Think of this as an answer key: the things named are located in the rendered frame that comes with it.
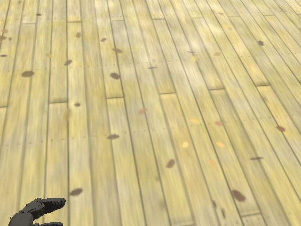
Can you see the left robot hand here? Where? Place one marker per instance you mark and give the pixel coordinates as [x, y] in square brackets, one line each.
[35, 210]

